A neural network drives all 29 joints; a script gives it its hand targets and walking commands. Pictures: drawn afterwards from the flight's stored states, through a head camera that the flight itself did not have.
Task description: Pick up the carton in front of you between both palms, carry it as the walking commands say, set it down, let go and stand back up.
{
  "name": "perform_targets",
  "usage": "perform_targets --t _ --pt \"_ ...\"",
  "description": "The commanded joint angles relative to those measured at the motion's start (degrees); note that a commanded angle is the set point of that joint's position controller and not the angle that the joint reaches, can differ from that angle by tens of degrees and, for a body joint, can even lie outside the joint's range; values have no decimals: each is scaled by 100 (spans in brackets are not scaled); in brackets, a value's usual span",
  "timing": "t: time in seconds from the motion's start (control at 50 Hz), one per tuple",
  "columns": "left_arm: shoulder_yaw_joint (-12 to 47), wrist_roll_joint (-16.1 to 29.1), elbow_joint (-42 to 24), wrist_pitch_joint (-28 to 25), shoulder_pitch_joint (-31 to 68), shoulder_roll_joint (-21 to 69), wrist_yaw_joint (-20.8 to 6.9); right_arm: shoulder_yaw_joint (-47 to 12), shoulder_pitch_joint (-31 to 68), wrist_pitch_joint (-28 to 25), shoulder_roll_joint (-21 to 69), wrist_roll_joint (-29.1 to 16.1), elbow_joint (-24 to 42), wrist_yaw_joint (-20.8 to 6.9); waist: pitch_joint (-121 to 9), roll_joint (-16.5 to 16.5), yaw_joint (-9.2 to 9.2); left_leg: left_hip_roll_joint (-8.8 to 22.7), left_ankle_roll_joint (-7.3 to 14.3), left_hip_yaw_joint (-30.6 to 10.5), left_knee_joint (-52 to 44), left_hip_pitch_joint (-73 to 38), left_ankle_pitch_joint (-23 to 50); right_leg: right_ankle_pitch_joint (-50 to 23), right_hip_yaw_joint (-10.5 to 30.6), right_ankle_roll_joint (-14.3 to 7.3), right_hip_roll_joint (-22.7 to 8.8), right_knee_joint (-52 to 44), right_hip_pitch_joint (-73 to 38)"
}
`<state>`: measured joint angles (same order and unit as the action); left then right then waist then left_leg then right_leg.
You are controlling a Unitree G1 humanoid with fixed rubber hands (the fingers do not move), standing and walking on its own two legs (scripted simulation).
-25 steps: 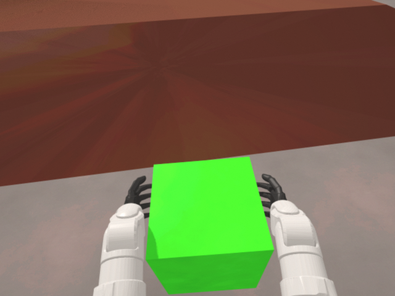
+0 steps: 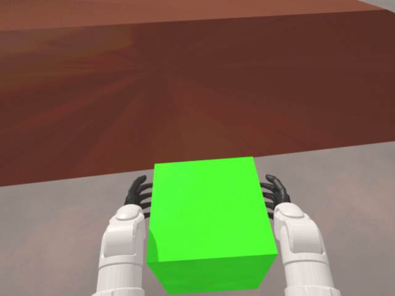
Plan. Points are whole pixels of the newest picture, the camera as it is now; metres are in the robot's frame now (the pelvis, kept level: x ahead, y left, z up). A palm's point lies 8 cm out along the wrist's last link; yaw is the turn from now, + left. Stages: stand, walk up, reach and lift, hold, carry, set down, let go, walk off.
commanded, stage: carry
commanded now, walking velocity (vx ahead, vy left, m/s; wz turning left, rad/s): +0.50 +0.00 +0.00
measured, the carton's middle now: (208, 229) +0.29 -0.01 -0.02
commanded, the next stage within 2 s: none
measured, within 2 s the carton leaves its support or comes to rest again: neither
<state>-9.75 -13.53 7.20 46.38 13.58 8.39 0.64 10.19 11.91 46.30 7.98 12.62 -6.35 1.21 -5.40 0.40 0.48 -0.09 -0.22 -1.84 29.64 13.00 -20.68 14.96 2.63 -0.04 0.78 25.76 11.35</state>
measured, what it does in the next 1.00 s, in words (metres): walks ahead: right foot, then left foot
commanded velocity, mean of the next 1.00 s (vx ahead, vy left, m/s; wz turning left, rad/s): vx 0.50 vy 0.00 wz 0.00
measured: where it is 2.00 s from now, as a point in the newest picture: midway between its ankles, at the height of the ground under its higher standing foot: (194, 168)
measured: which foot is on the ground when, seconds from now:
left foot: down 0.00-0.34, up 0.36-0.70, down 0.72-1.00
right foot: down 0.00-0.08, up 0.10-0.30, down 0.32-0.76, up 0.78-1.00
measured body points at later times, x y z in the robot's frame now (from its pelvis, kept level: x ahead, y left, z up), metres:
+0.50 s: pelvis +0.20 -0.01 +0.00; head +0.19 -0.01 +0.45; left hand +0.47 +0.14 +0.08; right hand +0.47 -0.16 +0.08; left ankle +0.16 +0.11 -0.68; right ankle +0.16 -0.09 -0.74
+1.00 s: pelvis +0.51 +0.05 +0.01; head +0.54 +0.06 +0.46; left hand +0.80 +0.18 +0.06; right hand +0.77 -0.12 +0.07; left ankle +0.48 +0.11 -0.74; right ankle +0.55 -0.10 -0.68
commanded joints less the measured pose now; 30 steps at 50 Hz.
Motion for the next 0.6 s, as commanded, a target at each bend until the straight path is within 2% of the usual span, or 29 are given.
perform_targets --t 0.0,0.02,0.04,0.06,0.08,0.1,0.12,0.14,0.16,0.2,0.24,0.26,0.28,0.3,0.32,0.34,0.36,0.38,0.4,0.42,0.46,0.52,0.58 --pt "3796 1856 -831 113 2655 5132 -1152 -3995 3334 73 5204 -2051 938 -1325 -1129 692 -92 -75 35 601 -168 215 -252 2027 1081 -563 -1159 -1096 -22" --pt "3901 1933 -1046 282 2707 5054 -1108 -4114 3379 229 5165 -2172 1101 -1306 -1094 619 -82 -27 76 589 -464 -54 -442 2284 937 -541 -1103 -955 297" --pt "3981 2021 -1220 456 2765 4994 -1078 -4173 3367 400 5077 -2252 1203 -1279 -957 313 -58 185 135 291 -777 -387 -725 2264 556 -401 -886 -596 769" --pt "4056 2122 -1361 639 2817 4917 -1057 -4185 3260 581 4948 -2286 1243 -1236 -834 -411 0 831 376 -738 -1264 -786 -1348 1903 -21 -173 -542 362 1479" --pt "4126 2240 -1458 827 2882 4836 -1040 -4177 3105 762 4842 -2305 1244 -1191 -705 -1324 79 1617 734 -2075 -1959 -1331 -1727 1297 -705 36 -150 1635 2423" --pt "4262 2387 -1583 1023 2853 4801 -1035 -4223 2890 939 4769 -2349 1344 -1128 -415 -1422 85 2085 1068 -2814 -2135 -1595 -1050 1346 -771 32 -197 1860 3184" --pt "4415 2565 -1690 1182 2879 4881 -1038 -4248 2916 1095 4720 -2413 1618 -1073 -398 -1080 94 2125 1246 -2660 -2008 -1656 -218 1400 -632 -13 -378 1848 3246" --pt "4478 2721 -1774 1306 2807 4951 -1040 -4283 2928 1243 4722 -2510 1890 -1031 -589 -800 94 2026 1201 -2210 -1903 -1834 340 1362 -640 -18 -409 1649 3162" --pt "4521 2838 -1913 1410 2721 4995 -1039 -4372 2912 1369 4763 -2611 2170 -999 -767 -733 99 1854 1072 -1721 -1825 -1916 739 1142 -783 -4 -342 1393 2926" --pt "4571 2963 -2179 1599 2533 5044 -1017 -4496 2767 1594 4869 -2773 2521 -984 -1068 -955 105 1515 844 -972 -1679 -1840 1409 561 -1099 42 -132 956 2318" --pt "4566 2941 -2450 1787 2228 5036 -970 -4544 2455 1794 4925 -2856 2720 -1009 -1190 -1040 97 1343 748 -503 -1499 -1622 1581 239 -1317 55 -18 417 1711" --pt "4539 2893 -2550 1874 2023 5021 -947 -4545 2325 1885 4944 -2877 2784 -1031 -1218 -966 47 1226 668 -223 -1274 -1316 1488 -110 -1464 56 42 -37 1138" --pt "4505 2842 -2645 1949 1827 4994 -930 -4549 2171 1965 4954 -2887 2831 -1053 -1320 -776 -9 1076 546 112 -821 -730 1450 -469 -1590 35 93 -467 126" --pt "4471 2798 -2704 2024 1705 5017 -919 -4536 2009 2042 4916 -2884 2864 -1071 -1514 -507 -39 970 395 377 -209 124 1507 -504 -1399 -69 -109 -546 -1152" --pt "4383 2741 -2733 2101 1444 4989 -905 -4508 1969 2128 4836 -2918 2953 -1094 -1842 160 -154 770 187 726 934 1071 708 414 -232 -284 -1066 -790 -2274" --pt "4301 2691 -2727 2135 1488 4862 -895 -4540 2279 2238 4722 -3015 3198 -1115 -1666 1531 -204 166 -12 1075 2276 2749 -605 1225 2166 -903 -2494 -1351 -2903" --pt "4268 2710 -2818 2177 1796 4877 -875 -4617 2712 2329 4658 -3149 3340 -1139 -1372 1312 -202 316 157 481 3049 3268 -870 952 2761 -1386 -2833 -1448 -2600" --pt "4258 2772 -2942 2233 2014 4892 -849 -4628 2911 2379 4687 -3256 3338 -1161 -1156 823 -202 572 218 325 3450 3428 -854 609 2490 -1435 -2734 -1431 -2225" --pt "4284 2853 -3056 2292 2224 4920 -829 -4595 2965 2403 4725 -3307 3286 -1165 -1087 371 -171 761 226 281 3522 3383 -552 349 1967 -1319 -2546 -1449 -1945" --pt "4318 2917 -3107 2342 2378 4948 -820 -4545 2960 2426 4765 -3317 3225 -1154 -1107 122 -158 869 194 287 3234 3230 -207 513 1516 -1134 -2380 -1609 -1733" --pt "4357 3042 -3088 2417 2471 4954 -840 -4471 2843 2460 4809 -3234 3067 -1098 -1078 319 -153 782 59 535 2483 2866 295 17 619 -881 -2020 -1785 -1533" --pt "4368 3145 -2878 2493 2359 4928 -917 -4358 2545 2489 4856 -3030 2783 -1001 -983 507 -150 603 -65 871 1453 2576 784 -948 -158 -789 -1707 -1708 -1538" --pt "4352 3144 -2718 2509 2266 4918 -995 -4303 2428 2485 4917 -2882 2655 -944 -772 745 -177 368 -25 1256 538 2119 1200 -1775 -716 -671 -1498 -1509 -1418"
